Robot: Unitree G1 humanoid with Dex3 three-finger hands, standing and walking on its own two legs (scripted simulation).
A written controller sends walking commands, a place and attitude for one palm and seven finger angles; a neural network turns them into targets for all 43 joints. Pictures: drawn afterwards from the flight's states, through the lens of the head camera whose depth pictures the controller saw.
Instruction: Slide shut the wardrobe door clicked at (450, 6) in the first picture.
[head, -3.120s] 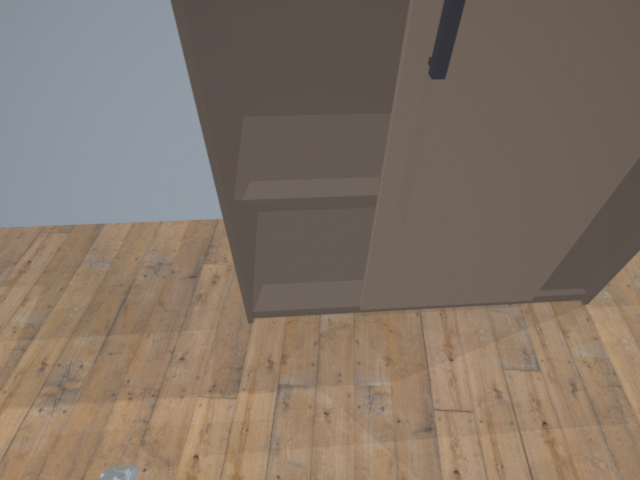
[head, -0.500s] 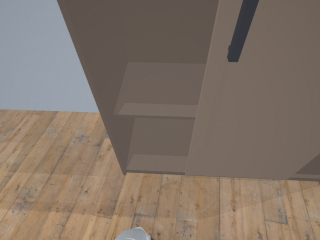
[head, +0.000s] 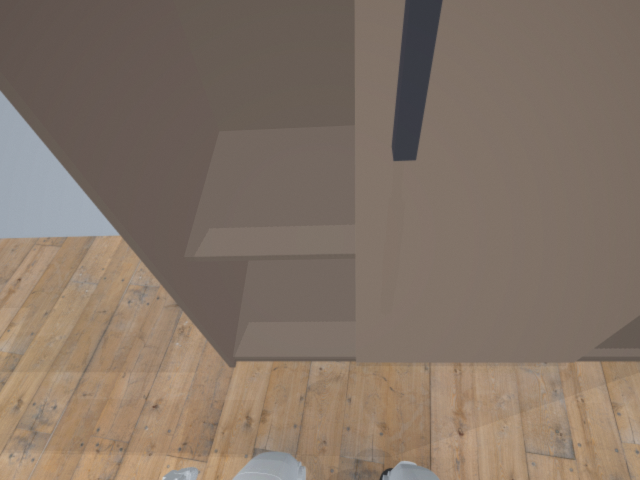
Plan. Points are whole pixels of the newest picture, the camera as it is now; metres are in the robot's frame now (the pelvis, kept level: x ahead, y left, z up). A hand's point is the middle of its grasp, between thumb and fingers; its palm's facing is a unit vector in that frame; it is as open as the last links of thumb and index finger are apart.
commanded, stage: come to a stop and stand still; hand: right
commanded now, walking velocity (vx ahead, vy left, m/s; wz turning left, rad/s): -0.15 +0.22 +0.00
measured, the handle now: (410, 72) +0.46 -0.08 +0.25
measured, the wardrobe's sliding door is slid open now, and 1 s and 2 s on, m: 0.39 0.39 0.39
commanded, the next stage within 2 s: look again from close up in 1.18 s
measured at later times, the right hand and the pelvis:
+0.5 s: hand out of the picture -0.08 -0.13 -0.14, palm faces +0.05 +0.97 -0.24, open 7.4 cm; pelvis -0.07 +0.05 +0.02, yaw +0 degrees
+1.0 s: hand out of the picture -0.08 -0.16 -0.17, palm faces +0.08 +0.98 -0.17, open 7.4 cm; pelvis -0.05 +0.00 +0.01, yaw -1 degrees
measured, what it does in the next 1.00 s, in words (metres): steps on the spot: left foot, then right foot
